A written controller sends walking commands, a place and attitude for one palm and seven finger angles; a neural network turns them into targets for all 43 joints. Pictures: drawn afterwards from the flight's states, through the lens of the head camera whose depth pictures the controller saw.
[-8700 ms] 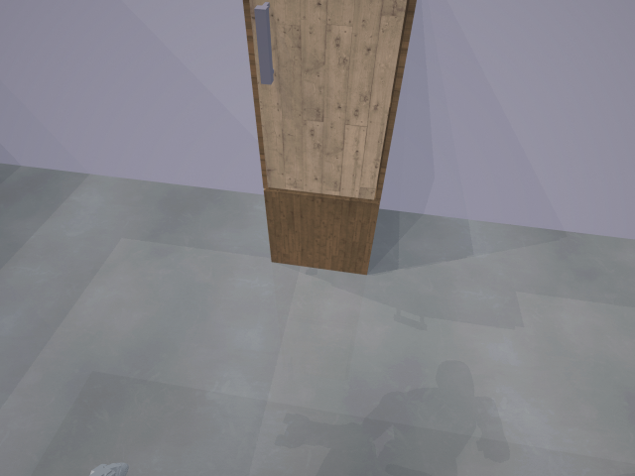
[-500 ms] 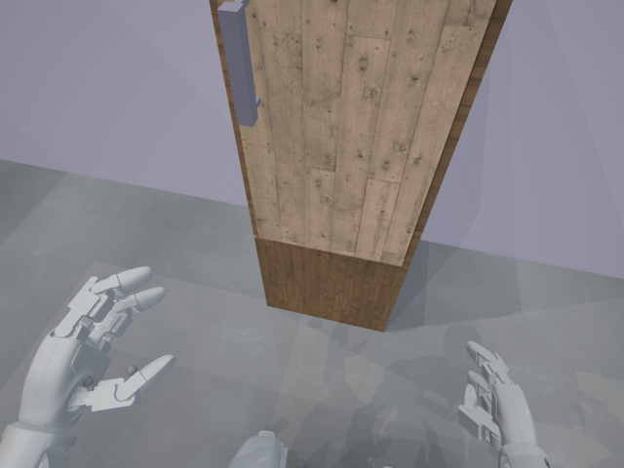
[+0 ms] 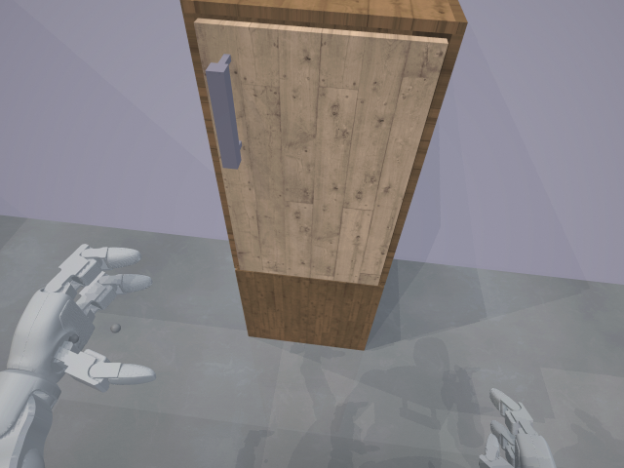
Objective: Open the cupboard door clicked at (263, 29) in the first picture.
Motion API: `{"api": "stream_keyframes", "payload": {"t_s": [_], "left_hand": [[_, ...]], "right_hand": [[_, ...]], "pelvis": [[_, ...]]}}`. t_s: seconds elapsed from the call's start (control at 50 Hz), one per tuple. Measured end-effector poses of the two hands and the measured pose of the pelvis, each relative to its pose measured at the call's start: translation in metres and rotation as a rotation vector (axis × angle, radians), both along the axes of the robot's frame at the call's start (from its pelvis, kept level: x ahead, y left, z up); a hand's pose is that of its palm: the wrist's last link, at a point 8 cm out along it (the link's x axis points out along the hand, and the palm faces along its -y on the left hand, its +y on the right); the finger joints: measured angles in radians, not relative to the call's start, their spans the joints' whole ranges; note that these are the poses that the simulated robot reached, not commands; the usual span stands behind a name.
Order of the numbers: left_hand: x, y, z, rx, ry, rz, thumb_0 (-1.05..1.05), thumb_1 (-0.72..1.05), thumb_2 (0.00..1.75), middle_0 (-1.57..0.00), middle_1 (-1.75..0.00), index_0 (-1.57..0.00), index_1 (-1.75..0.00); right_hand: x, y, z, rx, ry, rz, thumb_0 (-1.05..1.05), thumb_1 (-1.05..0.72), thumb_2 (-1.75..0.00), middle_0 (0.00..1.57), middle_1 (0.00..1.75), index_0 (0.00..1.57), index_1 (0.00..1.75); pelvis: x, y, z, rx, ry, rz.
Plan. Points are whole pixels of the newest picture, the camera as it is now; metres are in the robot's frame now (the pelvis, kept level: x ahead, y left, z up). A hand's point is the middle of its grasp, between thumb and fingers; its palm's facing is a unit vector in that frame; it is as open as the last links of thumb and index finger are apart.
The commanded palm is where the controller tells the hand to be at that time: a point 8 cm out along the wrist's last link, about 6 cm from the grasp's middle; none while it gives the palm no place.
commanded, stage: raise the hand with hooked fingers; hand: left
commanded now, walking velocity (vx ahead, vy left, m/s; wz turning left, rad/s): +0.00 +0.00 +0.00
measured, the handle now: (229, 113) +0.60 +0.17 +0.15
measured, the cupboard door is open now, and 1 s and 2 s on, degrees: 0 0 0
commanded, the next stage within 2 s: move the hooked fingers beside the handle in 0.94 s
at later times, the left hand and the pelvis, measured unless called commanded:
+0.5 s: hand (57, 237) +0.30 +0.29 +0.18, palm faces +0.02 -1.00 -0.08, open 13.9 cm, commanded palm +0.26 +0.32 +0.17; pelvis +0.01 +0.00 +0.02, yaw +1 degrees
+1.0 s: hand (111, 238) +0.31 +0.24 +0.16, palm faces -0.02 -1.00 -0.04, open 13.9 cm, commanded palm +0.28 +0.29 +0.17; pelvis +0.02 -0.03 +0.02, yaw +0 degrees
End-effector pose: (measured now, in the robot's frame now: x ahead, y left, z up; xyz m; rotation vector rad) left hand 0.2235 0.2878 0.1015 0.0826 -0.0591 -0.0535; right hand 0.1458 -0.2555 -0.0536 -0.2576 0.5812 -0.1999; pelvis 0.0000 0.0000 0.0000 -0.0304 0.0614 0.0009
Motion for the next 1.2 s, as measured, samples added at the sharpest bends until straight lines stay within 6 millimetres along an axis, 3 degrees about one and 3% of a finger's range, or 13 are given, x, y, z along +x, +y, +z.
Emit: {"api": "stream_keyframes", "payload": {"t_s": [0.1, 0.22, 0.3, 0.48, 0.62, 0.76, 0.88, 1.0, 1.2], "left_hand": [[0.01, 0.025, 0.033, -0.009, -0.081, 0.06, 0.0, -0.37, 0.36, -0.3, -1.12, -0.3, -1.12], [0.017, 0.037, 0.033, -0.013, 0.054, 0.049, -0.01, -0.45, 0.32, -0.3, -1.17, -0.3, -1.17], [0.022, 0.039, 0.039, -0.008, 0.049, 0.051, -0.01, -0.48, 0.31, -0.3, -1.19, -0.3, -1.19], [0.049, 0.053, 0.078, 0.001, -0.023, 0.074, -0.01, -0.5, 0.3, -0.3, -1.2, -0.3, -1.2], [0.063, 0.036, 0.064, -0.018, 0.082, 0.014, -0.01, -0.5, 0.3, -0.3, -1.2, -0.3, -1.2], [0.064, 0.021, 0.061, -0.036, 0.018, 0.042, -0.01, -0.5, 0.3, -0.31, -1.2, -0.3, -1.2], [0.067, 0.017, 0.068, -0.028, 0.014, 0.061, -0.01, -0.5, 0.3, -0.3, -1.2, -0.3, -1.2], [0.069, 0.009, 0.063, -0.041, 0.057, 0.039, -0.01, -0.5, 0.3, -0.3, -1.2, -0.3, -1.2], [0.08, 0.012, 0.059, -0.06, 0.033, 0.068, -0.01, -0.5, 0.3, -0.31, -1.2, -0.31, -1.2]], "right_hand": [[0.021, 0.026, 0.011, 0.041, -0.061, 0.061, 0.02, -0.9, -0.9, 0.2, 0.3, 0.2, 0.3], [0.035, 0.047, 0.014, 0.08, -0.073, 0.116, 0.01, -0.9, -0.9, 0.21, 0.3, 0.2, 0.3], [0.035, 0.051, 0.013, 0.076, -0.048, 0.133, 0.01, -0.9, -0.9, 0.21, 0.3, 0.2, 0.3], [0.025, 0.032, 0.008, 0.056, 0.024, 0.1, 0.01, -0.9, -0.9, 0.21, 0.3, 0.2, 0.31], [0.018, 0.008, 0.004, 0.058, 0.05, 0.051, 0.02, -0.9, -0.9, 0.21, 0.3, 0.2, 0.3], [0.018, -0.007, 0.006, 0.044, 0.055, 0.036, 0.02, -0.9, -0.9, 0.2, 0.3, 0.2, 0.3], [0.026, -0.013, 0.005, 0.056, 0.039, 0.031, 0.02, -0.9, -0.9, 0.2, 0.3, 0.2, 0.3], [0.032, -0.016, 0.003, 0.072, 0.028, 0.027, 0.02, -0.9, -0.9, 0.2, 0.3, 0.2, 0.3], [0.027, -0.019, 0.0, 0.053, 0.052, 0.02, 0.01, -0.9, -0.9, 0.2, 0.3, 0.2, 0.3]], "pelvis": [[0.001, 0.004, 0.005, -0.003, -0.028, 0.008], [0.0, 0.009, 0.01, -0.001, -0.043, 0.016], [0.0, 0.008, 0.013, 0.001, -0.053, 0.018], [0.006, -0.001, 0.018, 0.005, -0.063, 0.023], [0.012, -0.007, 0.02, 0.014, -0.043, 0.008], [0.017, -0.018, 0.02, 0.02, -0.048, 0.0], [0.02, -0.025, 0.02, 0.022, -0.049, 0.001], [0.02, -0.029, 0.019, 0.026, -0.041, -0.001], [0.016, -0.032, 0.017, 0.025, -0.041, 0.005]]}}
